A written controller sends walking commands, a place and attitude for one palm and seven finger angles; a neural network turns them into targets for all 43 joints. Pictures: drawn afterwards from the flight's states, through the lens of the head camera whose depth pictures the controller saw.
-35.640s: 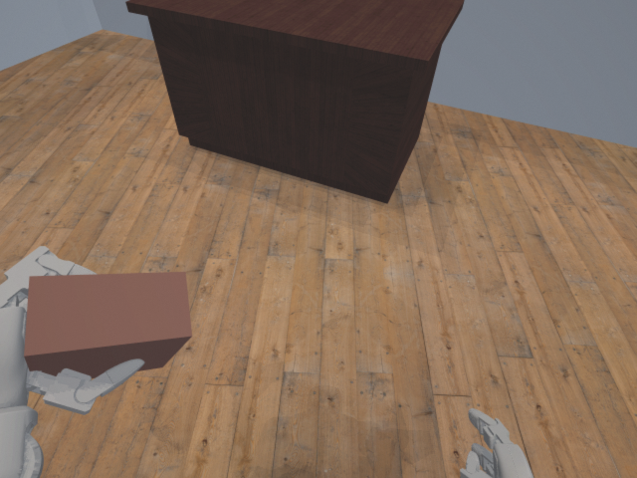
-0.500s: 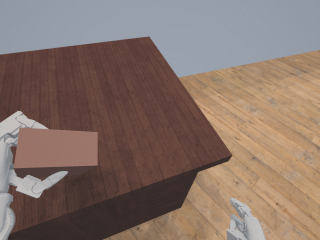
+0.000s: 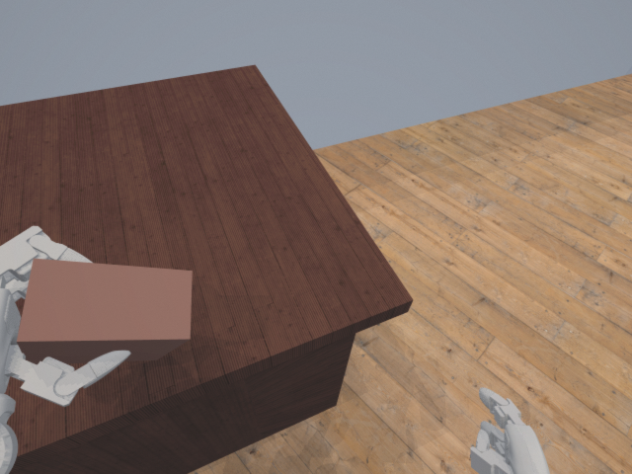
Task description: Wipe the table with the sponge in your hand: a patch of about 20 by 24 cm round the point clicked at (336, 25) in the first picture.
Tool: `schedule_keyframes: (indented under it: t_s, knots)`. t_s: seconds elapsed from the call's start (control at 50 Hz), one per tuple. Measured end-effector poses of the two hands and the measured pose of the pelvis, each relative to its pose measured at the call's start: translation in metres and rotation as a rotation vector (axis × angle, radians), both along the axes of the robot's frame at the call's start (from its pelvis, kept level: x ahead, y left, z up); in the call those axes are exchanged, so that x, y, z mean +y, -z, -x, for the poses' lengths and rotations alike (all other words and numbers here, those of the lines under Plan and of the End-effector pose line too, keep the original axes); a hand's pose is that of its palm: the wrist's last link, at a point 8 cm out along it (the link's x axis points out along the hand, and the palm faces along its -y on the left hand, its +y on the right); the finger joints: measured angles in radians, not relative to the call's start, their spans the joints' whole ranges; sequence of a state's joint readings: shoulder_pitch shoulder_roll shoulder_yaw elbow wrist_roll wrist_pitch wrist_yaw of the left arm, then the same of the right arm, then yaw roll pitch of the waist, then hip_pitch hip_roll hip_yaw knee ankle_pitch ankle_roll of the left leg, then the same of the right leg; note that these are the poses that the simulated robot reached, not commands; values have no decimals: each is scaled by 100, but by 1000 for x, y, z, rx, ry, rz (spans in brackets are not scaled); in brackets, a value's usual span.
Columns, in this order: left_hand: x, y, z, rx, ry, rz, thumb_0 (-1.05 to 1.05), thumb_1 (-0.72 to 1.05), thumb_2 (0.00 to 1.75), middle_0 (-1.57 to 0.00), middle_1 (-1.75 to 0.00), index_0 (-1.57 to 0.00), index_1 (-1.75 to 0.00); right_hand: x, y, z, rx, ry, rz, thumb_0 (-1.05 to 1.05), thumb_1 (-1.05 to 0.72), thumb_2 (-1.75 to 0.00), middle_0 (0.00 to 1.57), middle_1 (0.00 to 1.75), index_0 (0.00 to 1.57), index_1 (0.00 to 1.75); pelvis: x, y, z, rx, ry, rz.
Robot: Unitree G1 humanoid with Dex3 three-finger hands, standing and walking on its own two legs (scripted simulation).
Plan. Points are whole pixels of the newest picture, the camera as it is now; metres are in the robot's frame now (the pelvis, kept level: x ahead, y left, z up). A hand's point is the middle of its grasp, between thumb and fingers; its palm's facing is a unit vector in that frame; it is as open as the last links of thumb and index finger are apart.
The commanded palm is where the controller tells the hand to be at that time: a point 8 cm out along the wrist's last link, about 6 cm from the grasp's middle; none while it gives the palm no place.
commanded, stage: shuffle to correct the standing spot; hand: left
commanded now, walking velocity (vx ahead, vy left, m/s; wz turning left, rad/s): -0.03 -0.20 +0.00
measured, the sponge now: (129, 319) +0.23 +0.20 +0.14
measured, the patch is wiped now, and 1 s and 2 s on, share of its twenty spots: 0.00 0.00 0.00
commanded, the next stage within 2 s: none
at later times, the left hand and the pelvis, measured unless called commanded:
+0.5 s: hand (68, 319) +0.22 +0.24 +0.16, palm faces +0.32 -0.85 -0.42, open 10.1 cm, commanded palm +0.16 +0.28 +0.18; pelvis +0.00 +0.00 +0.00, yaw +1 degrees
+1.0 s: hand (58, 325) +0.21 +0.25 +0.16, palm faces +0.33 -0.84 -0.43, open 10.1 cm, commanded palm +0.15 +0.28 +0.18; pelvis +0.00 +0.00 +0.00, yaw +1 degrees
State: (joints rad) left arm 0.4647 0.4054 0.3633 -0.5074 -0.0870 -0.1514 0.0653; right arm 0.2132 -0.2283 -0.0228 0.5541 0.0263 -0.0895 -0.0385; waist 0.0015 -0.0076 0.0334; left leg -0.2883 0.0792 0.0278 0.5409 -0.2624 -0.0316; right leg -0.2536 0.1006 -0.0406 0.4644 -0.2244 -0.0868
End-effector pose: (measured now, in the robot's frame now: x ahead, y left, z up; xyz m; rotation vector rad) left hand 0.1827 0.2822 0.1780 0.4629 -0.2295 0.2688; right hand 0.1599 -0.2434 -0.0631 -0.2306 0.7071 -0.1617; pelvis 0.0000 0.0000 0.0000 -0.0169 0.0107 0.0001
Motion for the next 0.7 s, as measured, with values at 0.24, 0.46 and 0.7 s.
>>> schedule_keyframes:
  t_s: [0.24,0.46,0.7]
  knots:
    - [-5,0,3,3,-17,-7,-1,-51,105,-72,-134,-75,-133,-2,6,2,29,-6,-13,1,-91,-90,20,30,20,30,-9,1,-1,0,-8,-3]
    - [-1,1,4,10,-22,-3,-1,-51,105,-72,-134,-75,-133,10,7,-2,34,-32,-26,1,-91,-90,20,30,20,30,-6,0,-1,2,-13,-1]
    - [3,-1,6,14,-21,-16,-1,-51,105,-72,-134,-75,-133,15,4,-7,16,-42,-30,1,-91,-90,20,30,21,30,-3,1,1,-3,-17,3]
